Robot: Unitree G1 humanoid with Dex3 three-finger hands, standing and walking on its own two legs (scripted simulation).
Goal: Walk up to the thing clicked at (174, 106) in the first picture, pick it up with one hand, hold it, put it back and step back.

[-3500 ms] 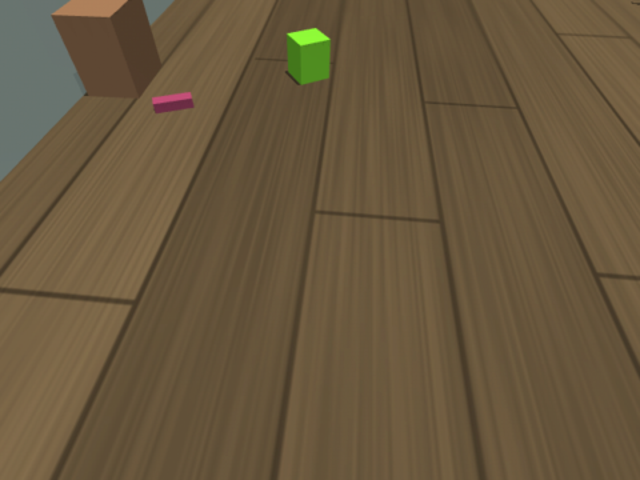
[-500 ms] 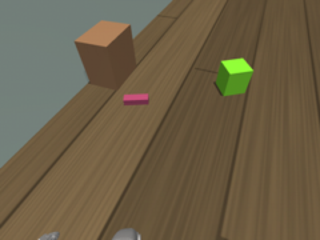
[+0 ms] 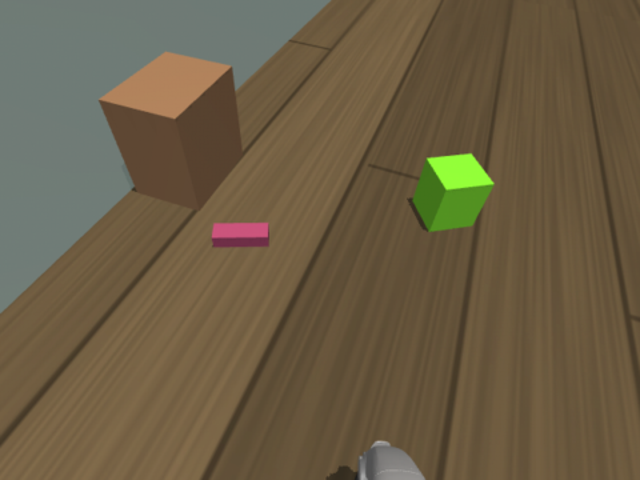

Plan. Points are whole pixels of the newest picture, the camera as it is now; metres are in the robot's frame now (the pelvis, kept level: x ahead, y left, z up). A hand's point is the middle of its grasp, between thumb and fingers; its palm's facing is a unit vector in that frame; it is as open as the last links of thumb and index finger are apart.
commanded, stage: walk up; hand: left
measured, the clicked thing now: (241, 234) +1.11 +0.26 -0.74
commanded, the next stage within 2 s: none
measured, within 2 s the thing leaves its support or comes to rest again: neither
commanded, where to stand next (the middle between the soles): +0.69 -0.03 m, yaw +2 degrees
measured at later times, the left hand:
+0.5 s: hand (163, 414) +0.23 +0.22 -0.14, palm faces +0.05 -0.93 -0.37, open 7.4 cm
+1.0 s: hand (190, 284) +0.46 +0.22 -0.14, palm faces -0.02 -0.91 -0.41, open 7.4 cm
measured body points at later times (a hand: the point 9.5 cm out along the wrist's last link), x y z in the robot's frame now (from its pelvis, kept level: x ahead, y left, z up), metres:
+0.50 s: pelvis +0.21 -0.06 +0.00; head +0.24 -0.06 +0.45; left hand +0.23 +0.27 -0.11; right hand +0.32 -0.37 -0.12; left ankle +0.33 +0.09 -0.71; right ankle +0.18 -0.16 -0.74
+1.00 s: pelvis +0.41 -0.07 -0.02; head +0.41 -0.08 +0.43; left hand +0.46 +0.27 -0.11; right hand +0.46 -0.39 -0.14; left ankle +0.36 +0.08 -0.74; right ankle +0.50 -0.19 -0.74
